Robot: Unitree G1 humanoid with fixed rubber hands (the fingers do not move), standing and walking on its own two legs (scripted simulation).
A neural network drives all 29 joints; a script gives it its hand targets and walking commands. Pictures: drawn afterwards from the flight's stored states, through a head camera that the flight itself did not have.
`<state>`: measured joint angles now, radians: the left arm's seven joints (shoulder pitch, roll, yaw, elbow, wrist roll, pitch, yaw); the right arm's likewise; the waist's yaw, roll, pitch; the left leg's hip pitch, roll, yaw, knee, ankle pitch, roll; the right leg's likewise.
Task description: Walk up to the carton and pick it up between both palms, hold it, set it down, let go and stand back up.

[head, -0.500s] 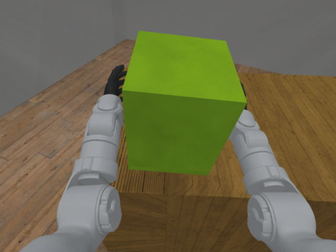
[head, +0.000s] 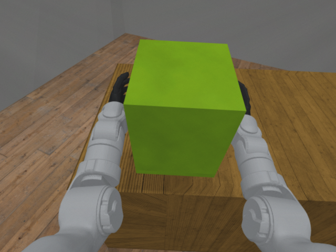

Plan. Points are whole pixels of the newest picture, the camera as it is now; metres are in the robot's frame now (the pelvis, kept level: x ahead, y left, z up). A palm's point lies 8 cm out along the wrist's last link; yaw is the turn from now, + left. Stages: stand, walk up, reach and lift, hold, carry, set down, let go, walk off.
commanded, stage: set down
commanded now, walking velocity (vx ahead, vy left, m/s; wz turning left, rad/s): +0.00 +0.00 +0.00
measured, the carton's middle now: (179, 112) +0.42 -0.02 +0.13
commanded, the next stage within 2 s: none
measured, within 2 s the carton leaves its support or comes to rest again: rests again in 1.76 s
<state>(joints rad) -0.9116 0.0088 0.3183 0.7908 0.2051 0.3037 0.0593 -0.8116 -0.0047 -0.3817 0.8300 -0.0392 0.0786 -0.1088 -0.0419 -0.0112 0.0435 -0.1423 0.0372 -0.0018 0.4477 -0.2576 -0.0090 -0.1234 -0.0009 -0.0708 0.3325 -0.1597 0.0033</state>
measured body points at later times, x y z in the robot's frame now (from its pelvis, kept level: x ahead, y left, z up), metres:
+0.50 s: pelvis +0.01 +0.00 +0.00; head +0.04 +0.01 +0.45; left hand +0.46 +0.12 +0.13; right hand +0.43 -0.18 +0.11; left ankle -0.01 +0.12 -0.74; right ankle +0.01 -0.13 -0.74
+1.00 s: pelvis +0.02 +0.00 +0.00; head +0.07 +0.00 +0.45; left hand +0.48 +0.11 +0.10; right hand +0.44 -0.19 +0.09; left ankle -0.01 +0.12 -0.74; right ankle +0.01 -0.13 -0.74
